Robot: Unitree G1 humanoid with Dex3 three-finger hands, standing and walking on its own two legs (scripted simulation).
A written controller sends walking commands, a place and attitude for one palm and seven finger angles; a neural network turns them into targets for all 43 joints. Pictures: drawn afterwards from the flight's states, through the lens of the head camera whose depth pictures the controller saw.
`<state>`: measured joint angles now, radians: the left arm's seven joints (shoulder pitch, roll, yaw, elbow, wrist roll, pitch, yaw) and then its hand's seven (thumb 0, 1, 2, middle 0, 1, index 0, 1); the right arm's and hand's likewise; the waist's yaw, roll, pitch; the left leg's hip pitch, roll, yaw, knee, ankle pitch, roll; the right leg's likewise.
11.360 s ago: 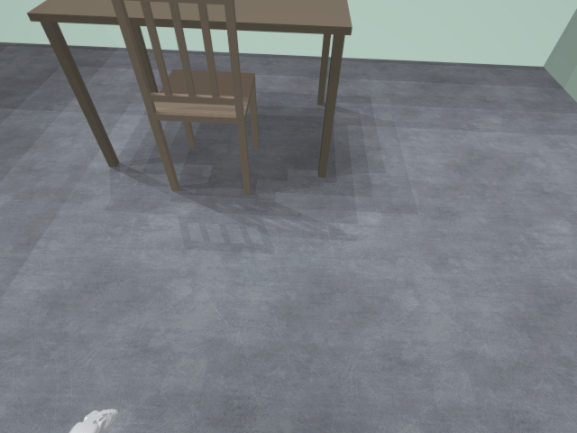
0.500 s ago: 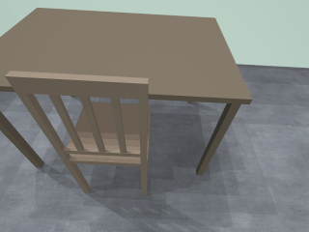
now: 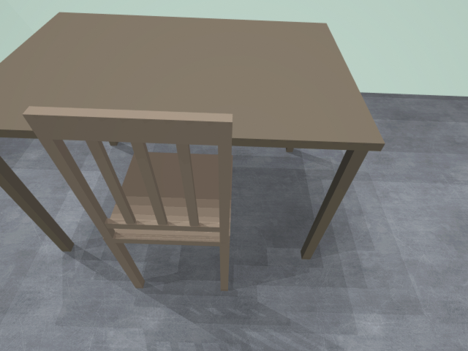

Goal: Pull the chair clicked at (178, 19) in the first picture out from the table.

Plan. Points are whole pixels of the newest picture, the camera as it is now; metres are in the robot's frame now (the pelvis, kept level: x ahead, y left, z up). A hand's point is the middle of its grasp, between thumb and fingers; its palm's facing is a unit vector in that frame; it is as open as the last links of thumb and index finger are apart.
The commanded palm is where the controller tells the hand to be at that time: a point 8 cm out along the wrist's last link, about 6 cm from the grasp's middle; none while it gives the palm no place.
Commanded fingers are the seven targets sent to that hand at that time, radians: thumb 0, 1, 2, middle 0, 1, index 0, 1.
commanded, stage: look again from close up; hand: left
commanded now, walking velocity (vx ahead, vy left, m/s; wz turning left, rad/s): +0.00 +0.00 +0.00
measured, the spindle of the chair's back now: (152, 187) +0.49 +0.24 -0.09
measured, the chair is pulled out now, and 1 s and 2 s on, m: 0.00 0.00 0.00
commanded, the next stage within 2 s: raise the hand toward the chair's back in 1.20 s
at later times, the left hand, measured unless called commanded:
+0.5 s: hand out of the picture +0.00 +0.15 -0.18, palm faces -0.02 -0.98 -0.21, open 7.3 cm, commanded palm none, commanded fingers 0.00 0.90 0.90 -0.20 -0.30 -0.20 -0.30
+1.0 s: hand out of the picture +0.03 +0.15 -0.17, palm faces -0.03 -0.97 -0.23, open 7.3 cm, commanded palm none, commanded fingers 0.00 0.90 0.90 -0.20 -0.30 -0.20 -0.30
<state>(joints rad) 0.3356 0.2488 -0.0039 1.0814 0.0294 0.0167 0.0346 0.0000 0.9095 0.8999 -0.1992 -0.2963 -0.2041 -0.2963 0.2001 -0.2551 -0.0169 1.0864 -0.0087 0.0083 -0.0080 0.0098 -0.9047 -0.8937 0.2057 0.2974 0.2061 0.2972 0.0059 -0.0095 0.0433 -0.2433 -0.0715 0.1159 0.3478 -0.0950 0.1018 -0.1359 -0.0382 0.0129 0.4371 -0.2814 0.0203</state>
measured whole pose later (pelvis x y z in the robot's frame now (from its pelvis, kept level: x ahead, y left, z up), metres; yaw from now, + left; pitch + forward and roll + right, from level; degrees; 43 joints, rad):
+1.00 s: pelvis +0.03 -0.04 +0.00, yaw -1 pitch -1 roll +0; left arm 0.28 0.20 -0.02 1.10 0.02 -0.01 0.04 0.00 0.91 0.90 -0.20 -0.30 -0.20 -0.30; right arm 0.20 -0.21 0.00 1.15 0.00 -0.01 -0.02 0.01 -0.91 -0.89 0.20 0.30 0.21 0.30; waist -0.01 -0.01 0.04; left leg -0.21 -0.01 0.11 0.38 -0.15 0.05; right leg -0.07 0.02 0.01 0.37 -0.28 -0.01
